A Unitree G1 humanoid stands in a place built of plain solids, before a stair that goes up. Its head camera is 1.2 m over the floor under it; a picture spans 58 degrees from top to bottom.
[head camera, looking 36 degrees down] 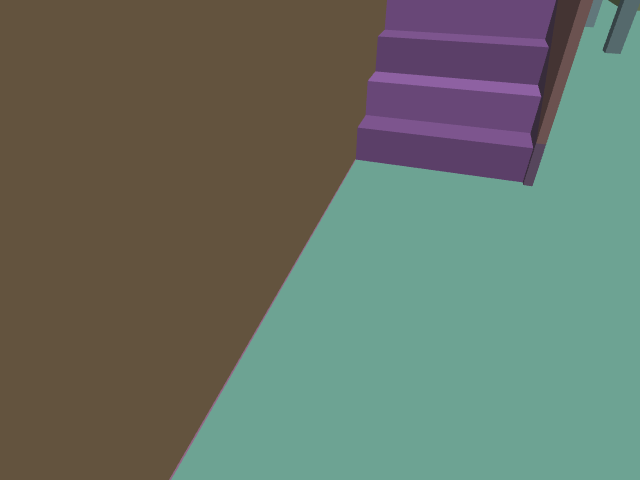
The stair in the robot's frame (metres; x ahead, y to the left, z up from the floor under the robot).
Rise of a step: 0.21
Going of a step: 0.23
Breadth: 1.00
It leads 18 degrees to the right of straight ahead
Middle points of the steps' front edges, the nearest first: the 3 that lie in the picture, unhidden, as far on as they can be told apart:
2.37 -0.70 0.21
2.58 -0.77 0.43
2.80 -0.84 0.64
